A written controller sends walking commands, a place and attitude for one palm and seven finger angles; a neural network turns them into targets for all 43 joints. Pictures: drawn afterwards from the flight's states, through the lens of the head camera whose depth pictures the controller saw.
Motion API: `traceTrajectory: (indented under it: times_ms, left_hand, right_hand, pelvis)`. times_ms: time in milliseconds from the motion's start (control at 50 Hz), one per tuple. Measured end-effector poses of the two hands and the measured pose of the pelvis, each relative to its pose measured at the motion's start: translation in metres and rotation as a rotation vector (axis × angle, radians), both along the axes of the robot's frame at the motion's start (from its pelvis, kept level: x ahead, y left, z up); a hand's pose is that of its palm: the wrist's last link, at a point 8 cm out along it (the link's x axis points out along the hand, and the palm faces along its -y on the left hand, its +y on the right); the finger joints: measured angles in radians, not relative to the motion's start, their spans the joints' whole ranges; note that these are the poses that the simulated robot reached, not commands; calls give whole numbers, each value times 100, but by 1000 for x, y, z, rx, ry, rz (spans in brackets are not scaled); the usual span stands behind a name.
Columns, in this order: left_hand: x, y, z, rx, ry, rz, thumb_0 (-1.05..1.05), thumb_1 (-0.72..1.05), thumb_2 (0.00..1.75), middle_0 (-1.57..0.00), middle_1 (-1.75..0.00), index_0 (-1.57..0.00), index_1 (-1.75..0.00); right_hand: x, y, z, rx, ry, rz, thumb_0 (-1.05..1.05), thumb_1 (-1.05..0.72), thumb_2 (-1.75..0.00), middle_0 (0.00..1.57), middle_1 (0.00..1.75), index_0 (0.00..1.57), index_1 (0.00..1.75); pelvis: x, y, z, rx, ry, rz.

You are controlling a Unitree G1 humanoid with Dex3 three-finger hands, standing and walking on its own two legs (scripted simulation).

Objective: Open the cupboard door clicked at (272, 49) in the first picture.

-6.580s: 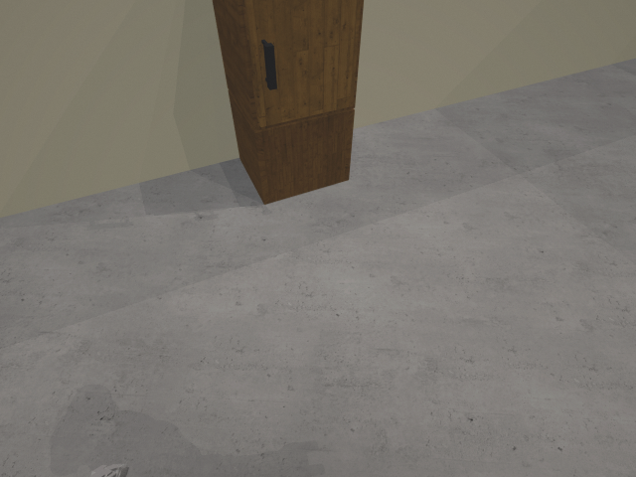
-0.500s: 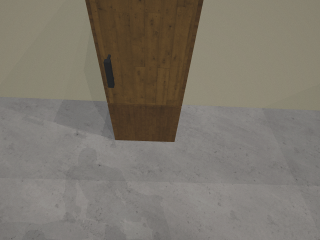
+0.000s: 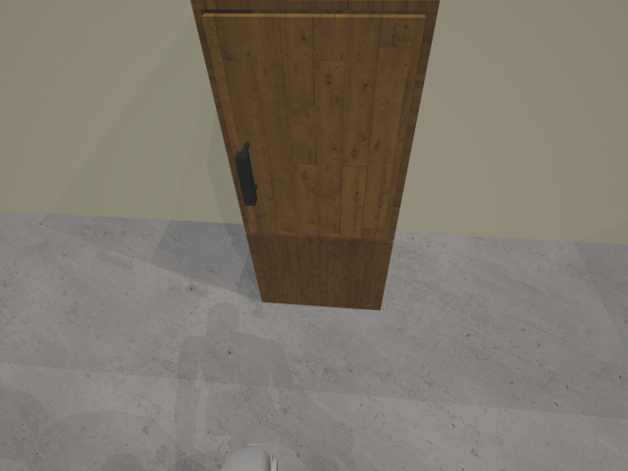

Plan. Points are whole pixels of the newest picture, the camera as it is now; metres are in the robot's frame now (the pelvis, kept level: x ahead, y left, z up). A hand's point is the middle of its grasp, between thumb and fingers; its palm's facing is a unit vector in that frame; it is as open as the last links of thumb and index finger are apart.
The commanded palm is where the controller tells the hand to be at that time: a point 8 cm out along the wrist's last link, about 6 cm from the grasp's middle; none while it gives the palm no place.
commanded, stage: take the last steps up to it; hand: left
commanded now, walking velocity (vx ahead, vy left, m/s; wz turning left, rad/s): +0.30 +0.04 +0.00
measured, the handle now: (248, 173) +0.78 +0.23 -0.11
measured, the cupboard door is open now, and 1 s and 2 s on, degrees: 0 0 0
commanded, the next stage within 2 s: come to a stop and stand still in 0.46 s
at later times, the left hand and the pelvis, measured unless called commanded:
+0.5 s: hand (177, 393) +0.26 +0.26 -0.17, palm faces +0.01 -0.98 -0.20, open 7.3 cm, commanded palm none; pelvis +0.17 +0.08 -0.01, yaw -2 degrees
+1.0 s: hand (177, 371) +0.31 +0.28 -0.18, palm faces +0.01 -0.96 -0.26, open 7.3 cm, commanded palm none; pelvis +0.22 +0.09 -0.02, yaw -1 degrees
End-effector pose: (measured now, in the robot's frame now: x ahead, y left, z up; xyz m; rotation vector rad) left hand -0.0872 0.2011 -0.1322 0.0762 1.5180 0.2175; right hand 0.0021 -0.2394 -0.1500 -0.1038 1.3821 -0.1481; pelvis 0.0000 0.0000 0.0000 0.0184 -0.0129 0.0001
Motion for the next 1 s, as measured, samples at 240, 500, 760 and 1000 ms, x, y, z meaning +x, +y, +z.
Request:
traceTrajectory:
  times_ms: [240, 500, 760, 1000]
  left_hand:
    - [60, 65, -32, -57, 146, 23, 1, 91, 89, -21, -30, -20, -30]
    - [342, 110, -4, 37, -353, -150, 0, 92, 90, -20, -30, -19, -30]
    - [433, 58, -10, 35, -357, -222, 0, 91, 89, -20, -30, -20, -30]
    - [387, 128, -19, 95, -284, -148, 0, 92, 89, -21, -30, -20, -30]
  right_hand:
    - [166, 84, -3, -34, -226, 73, 0, -91, -90, 20, 30, 19, 30]
    - [166, 92, 3, -40, -76, -40, -1, -93, -90, 20, 30, 20, 30]
    - [179, 83, -21, 26, 149, -123, 0, -91, -90, 20, 30, 19, 30]
    - [271, 82, -4, -74, -124, -22, 0, -91, -90, 20, 30, 19, 30]
  pelvis:
    - [85, 66, -23, -21, 5, -25]
    - [169, 78, -6, 11, 6, -33]
    - [238, 50, -16, -2, -7, -25]
    - [220, 89, -19, -12, 5, -21]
